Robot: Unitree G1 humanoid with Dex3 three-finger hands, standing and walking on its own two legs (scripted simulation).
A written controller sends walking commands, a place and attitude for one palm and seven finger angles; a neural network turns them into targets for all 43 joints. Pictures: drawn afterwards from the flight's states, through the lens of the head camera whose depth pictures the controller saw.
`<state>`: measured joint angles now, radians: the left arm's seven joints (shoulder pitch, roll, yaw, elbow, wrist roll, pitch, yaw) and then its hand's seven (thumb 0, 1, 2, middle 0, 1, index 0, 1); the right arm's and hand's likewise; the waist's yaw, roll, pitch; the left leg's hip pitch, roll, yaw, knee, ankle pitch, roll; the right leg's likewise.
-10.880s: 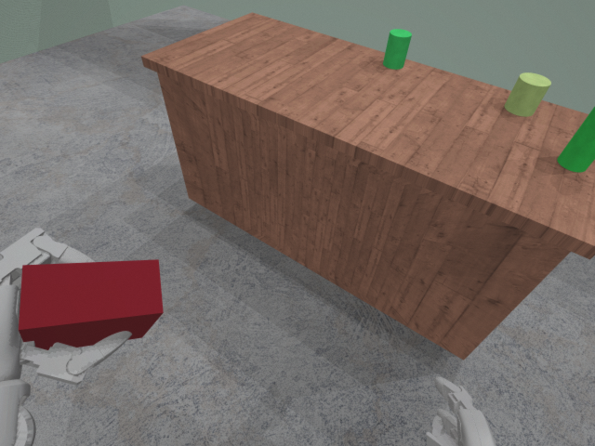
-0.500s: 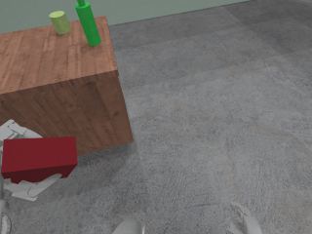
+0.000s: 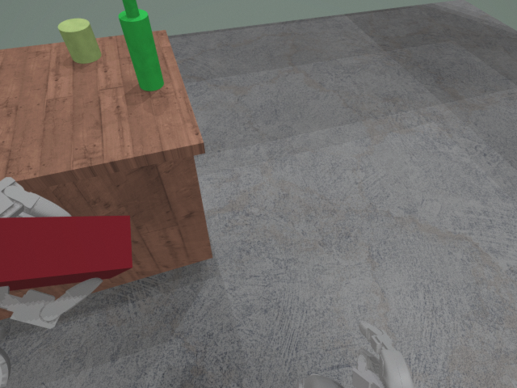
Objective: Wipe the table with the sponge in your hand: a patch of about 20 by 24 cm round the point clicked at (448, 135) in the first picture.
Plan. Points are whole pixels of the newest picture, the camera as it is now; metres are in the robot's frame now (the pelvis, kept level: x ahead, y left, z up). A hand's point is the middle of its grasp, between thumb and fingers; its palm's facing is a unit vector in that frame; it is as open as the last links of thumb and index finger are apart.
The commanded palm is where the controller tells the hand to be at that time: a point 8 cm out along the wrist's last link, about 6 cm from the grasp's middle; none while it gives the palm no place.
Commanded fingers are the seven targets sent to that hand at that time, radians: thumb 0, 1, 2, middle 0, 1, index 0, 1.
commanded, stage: take the last steps up to it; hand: left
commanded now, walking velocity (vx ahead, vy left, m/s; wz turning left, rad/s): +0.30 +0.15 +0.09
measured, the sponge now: (82, 253) +0.23 +0.21 +0.16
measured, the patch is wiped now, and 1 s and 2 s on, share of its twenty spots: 0.00 0.00 0.00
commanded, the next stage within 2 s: come to a stop and stand still in 0.84 s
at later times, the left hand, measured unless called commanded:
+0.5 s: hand (31, 186) +0.31 +0.30 +0.17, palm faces +0.36 -0.80 -0.48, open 9.9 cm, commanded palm +0.25 +0.35 +0.18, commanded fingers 0.00 0.10 1.30 -1.20 -1.60 -1.20 -1.60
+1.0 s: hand (4, 144) +0.38 +0.37 +0.17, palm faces +0.41 -0.76 -0.51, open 9.9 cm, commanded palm +0.32 +0.40 +0.18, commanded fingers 0.00 0.10 1.30 -1.20 -1.60 -1.20 -1.60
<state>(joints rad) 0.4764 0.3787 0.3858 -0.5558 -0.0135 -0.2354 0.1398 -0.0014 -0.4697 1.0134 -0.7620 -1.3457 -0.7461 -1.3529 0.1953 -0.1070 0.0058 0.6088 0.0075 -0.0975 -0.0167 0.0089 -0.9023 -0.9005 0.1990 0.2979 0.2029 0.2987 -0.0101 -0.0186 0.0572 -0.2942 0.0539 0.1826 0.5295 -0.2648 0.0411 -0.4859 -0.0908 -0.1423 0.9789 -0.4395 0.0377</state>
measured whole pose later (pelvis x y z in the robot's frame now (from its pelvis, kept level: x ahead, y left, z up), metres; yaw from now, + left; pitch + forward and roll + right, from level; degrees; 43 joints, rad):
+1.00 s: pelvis +0.17 +0.11 +0.00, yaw +2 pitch +1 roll +3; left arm 0.48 0.36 0.38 -0.42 -0.02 -0.23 0.13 0.00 -0.47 1.01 -0.77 -1.34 -0.75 -1.35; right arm 0.18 -0.21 0.00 0.67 0.00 -0.03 -0.03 0.01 -0.90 -0.90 0.20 0.30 0.21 0.30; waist 0.01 0.01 0.06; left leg -0.49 0.02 0.06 1.08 -0.40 -0.04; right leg -0.26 -0.10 -0.15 0.55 -0.30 -0.03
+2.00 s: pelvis +0.10 +0.12 +0.01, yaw +2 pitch +1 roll +2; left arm 0.52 0.37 0.32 -0.49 -0.03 -0.20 0.15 0.00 -0.47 1.01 -0.78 -1.34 -0.76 -1.34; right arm 0.23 -0.27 -0.05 0.61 0.00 -0.05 -0.06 0.01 -0.91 -0.90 0.19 0.30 0.20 0.30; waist 0.00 -0.02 0.03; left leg -0.24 0.01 0.06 0.54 -0.33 0.00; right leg -0.26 -0.03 -0.12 0.42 -0.18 -0.07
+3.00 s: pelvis +0.08 +0.17 +0.00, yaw -1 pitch -1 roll +0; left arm 0.31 0.35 0.38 -0.35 -0.03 -0.24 0.10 0.00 -0.47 1.01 -0.78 -1.33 -0.77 -1.34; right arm 0.23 -0.20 0.01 0.57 0.01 -0.16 0.00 0.01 -0.90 -0.90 0.20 0.30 0.20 0.30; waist 0.03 0.00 0.08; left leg -0.20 0.00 0.10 0.46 -0.25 0.03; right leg -0.29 -0.02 -0.05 0.45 -0.15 -0.01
